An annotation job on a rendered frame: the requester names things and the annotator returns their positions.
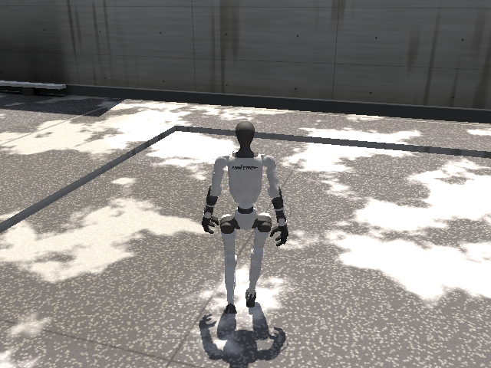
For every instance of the robot right forearm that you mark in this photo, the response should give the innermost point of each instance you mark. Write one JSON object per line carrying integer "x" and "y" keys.
{"x": 279, "y": 209}

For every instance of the right robot hand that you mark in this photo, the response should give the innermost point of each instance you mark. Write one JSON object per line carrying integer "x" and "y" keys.
{"x": 283, "y": 236}

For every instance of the robot left forearm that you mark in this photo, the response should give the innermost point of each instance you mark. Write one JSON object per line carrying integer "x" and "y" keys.
{"x": 210, "y": 204}

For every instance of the left robot hand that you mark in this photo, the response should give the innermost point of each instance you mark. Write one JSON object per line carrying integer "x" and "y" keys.
{"x": 206, "y": 222}

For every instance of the robot left upper arm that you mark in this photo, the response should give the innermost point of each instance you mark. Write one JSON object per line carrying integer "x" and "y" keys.
{"x": 221, "y": 162}

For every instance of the humanoid robot torso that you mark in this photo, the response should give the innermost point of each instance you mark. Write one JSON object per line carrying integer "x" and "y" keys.
{"x": 245, "y": 185}

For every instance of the robot right upper arm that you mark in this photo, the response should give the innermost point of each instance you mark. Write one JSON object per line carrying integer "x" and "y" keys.
{"x": 272, "y": 175}

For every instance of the right robot thigh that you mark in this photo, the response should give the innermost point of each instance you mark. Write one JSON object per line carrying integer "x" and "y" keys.
{"x": 263, "y": 227}

